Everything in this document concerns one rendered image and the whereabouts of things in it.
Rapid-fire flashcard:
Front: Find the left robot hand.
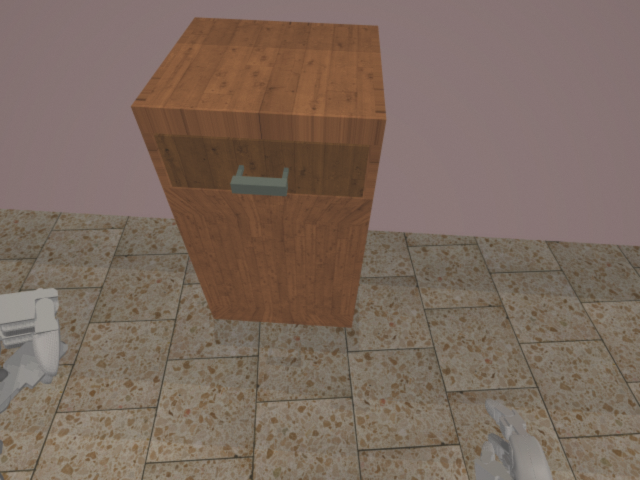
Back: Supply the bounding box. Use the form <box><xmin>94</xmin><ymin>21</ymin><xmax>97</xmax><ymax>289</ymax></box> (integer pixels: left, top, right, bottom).
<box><xmin>0</xmin><ymin>288</ymin><xmax>68</xmax><ymax>414</ymax></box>

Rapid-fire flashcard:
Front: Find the right robot hand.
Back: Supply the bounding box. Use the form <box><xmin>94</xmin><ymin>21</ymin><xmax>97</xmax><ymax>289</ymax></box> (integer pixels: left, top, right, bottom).
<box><xmin>474</xmin><ymin>399</ymin><xmax>553</xmax><ymax>480</ymax></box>

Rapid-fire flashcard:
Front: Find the handle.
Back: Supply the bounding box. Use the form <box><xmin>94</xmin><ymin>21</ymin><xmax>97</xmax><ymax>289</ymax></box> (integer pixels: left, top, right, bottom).
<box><xmin>230</xmin><ymin>165</ymin><xmax>289</xmax><ymax>196</ymax></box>

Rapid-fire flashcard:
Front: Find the cabinet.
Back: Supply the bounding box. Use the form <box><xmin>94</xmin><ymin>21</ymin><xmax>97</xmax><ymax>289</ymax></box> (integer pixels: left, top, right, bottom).
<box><xmin>131</xmin><ymin>17</ymin><xmax>386</xmax><ymax>328</ymax></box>

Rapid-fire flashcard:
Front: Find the drawer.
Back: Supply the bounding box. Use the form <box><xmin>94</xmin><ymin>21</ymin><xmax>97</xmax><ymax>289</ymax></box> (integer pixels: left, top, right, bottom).
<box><xmin>154</xmin><ymin>133</ymin><xmax>369</xmax><ymax>197</ymax></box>

